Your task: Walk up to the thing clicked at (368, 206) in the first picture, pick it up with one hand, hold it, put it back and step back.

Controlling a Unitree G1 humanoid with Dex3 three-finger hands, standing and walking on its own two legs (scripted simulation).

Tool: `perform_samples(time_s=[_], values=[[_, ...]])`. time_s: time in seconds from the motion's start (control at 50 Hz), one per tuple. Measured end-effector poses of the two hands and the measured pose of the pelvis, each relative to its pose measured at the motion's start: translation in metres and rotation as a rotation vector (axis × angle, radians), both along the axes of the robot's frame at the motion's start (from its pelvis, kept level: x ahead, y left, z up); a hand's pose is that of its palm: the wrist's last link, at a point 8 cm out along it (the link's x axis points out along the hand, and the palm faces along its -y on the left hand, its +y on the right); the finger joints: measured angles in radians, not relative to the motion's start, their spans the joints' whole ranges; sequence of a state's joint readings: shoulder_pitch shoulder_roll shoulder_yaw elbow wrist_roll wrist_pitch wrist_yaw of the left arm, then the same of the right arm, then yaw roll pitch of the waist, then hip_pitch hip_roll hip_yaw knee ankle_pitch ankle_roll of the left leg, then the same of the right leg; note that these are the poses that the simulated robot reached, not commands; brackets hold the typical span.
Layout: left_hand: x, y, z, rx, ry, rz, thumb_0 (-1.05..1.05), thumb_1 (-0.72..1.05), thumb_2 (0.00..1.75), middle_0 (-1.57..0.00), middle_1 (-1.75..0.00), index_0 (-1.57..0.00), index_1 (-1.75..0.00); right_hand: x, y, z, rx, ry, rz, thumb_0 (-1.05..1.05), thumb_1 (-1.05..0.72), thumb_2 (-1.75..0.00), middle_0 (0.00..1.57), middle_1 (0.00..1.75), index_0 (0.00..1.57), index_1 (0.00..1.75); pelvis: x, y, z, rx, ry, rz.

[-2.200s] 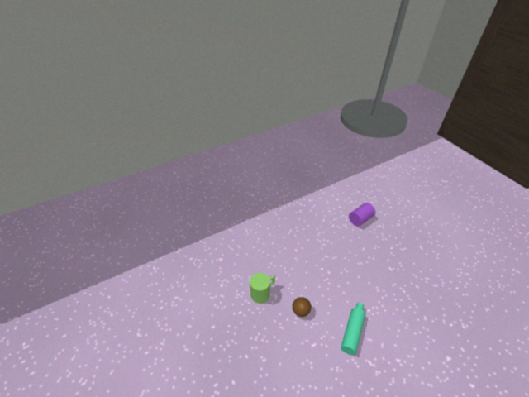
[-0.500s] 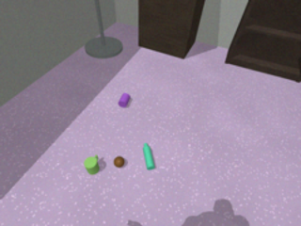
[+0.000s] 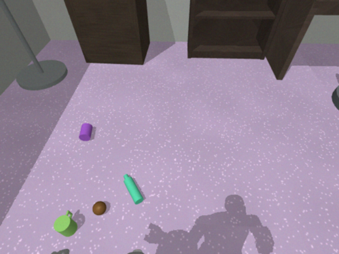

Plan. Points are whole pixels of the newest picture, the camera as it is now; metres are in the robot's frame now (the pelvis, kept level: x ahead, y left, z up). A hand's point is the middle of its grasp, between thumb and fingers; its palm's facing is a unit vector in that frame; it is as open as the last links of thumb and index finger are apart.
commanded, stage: walk up
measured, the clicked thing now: (85, 132) +1.09 +0.64 -0.72
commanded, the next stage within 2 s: stand in 1.66 s
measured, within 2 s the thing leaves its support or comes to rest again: neither
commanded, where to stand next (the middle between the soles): +0.03 -0.02 m, yaw -25 degrees
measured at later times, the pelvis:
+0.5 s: pelvis -0.01 -0.01 -0.02, yaw -15 degrees
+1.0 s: pelvis -0.02 +0.01 -0.01, yaw -24 degrees
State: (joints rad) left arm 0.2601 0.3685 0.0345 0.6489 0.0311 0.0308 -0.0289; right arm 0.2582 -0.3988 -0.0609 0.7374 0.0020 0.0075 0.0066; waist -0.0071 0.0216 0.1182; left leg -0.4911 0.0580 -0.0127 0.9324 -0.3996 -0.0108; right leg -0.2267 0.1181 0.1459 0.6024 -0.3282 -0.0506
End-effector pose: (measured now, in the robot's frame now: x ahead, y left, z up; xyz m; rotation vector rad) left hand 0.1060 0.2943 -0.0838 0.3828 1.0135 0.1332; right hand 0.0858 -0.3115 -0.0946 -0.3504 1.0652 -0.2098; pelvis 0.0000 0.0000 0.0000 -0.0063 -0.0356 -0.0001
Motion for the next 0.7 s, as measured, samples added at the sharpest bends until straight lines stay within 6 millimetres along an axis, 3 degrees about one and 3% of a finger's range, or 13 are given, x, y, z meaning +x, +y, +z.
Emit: perform_samples(time_s=[0.08, 0.16, 0.26, 0.34, 0.42, 0.52, 0.62, 0.7], values=[[0.015, 0.014, -0.020, -0.009, 0.012, -0.024, 0.01, 0.90, 0.90, -0.21, -0.30, -0.20, -0.31, 0.005, 0.005, 0.002, -0.059, -0.021, -0.022, 0.00, -0.90, -0.90, 0.21, 0.30, 0.21, 0.30, 0.008, 0.011, -0.012, -0.013, 0.011, -0.033], [0.028, 0.020, -0.036, -0.013, 0.043, -0.037, 0.01, 0.90, 0.90, -0.21, -0.30, -0.20, -0.30, -0.004, 0.013, 0.009, -0.083, -0.020, -0.049, 0.00, -0.90, -0.90, 0.21, 0.30, 0.21, 0.30, 0.008, 0.017, -0.014, 0.007, -0.003, -0.091], [0.032, 0.016, -0.035, -0.029, 0.113, -0.111, 0.01, 0.91, 0.90, -0.21, -0.30, -0.20, -0.30, -0.025, 0.014, 0.028, -0.094, -0.042, -0.109, 0.00, -0.90, -0.90, 0.21, 0.30, 0.21, 0.30, 0.006, 0.018, -0.002, -0.022, -0.005, -0.153], [0.033, 0.014, -0.031, -0.026, 0.127, -0.136, 0.01, 0.91, 0.90, -0.21, -0.30, -0.20, -0.30, -0.047, 0.004, 0.030, -0.098, -0.019, -0.128, 0.00, -0.90, -0.90, 0.21, 0.30, 0.21, 0.30, 0.002, 0.015, 0.000, -0.021, 0.002, -0.187], [0.034, 0.008, -0.027, 0.018, 0.132, -0.174, 0.01, 0.91, 0.90, -0.21, -0.30, -0.20, -0.30, -0.070, -0.013, 0.019, -0.086, -0.012, -0.159, 0.00, -0.90, -0.90, 0.21, 0.30, 0.21, 0.30, -0.003, 0.008, -0.007, -0.010, 0.001, -0.227], [0.029, -0.003, -0.022, 0.102, 0.101, -0.196, 0.01, 0.91, 0.90, -0.21, -0.30, -0.20, -0.30, -0.096, -0.036, -0.015, -0.044, -0.009, -0.241, 0.00, -0.90, -0.90, 0.21, 0.30, 0.21, 0.30, -0.012, -0.008, -0.024, -0.039, -0.017, -0.263], [0.024, -0.012, -0.008, 0.138, 0.099, -0.230, 0.01, 0.90, 0.90, -0.21, -0.30, -0.20, -0.30, -0.112, -0.030, -0.032, 0.025, 0.015, -0.311, 0.00, -0.90, -0.90, 0.21, 0.30, 0.20, 0.30, -0.018, -0.010, -0.019, 0.007, -0.013, -0.322], [0.034, -0.014, -0.004, 0.148, 0.084, -0.269, 0.01, 0.90, 0.90, -0.21, -0.30, -0.20, -0.31, -0.126, -0.018, -0.038, 0.050, 0.039, -0.323, 0.00, -0.90, -0.90, 0.21, 0.30, 0.20, 0.30, -0.022, -0.005, -0.018, 0.012, 0.004, -0.348]])
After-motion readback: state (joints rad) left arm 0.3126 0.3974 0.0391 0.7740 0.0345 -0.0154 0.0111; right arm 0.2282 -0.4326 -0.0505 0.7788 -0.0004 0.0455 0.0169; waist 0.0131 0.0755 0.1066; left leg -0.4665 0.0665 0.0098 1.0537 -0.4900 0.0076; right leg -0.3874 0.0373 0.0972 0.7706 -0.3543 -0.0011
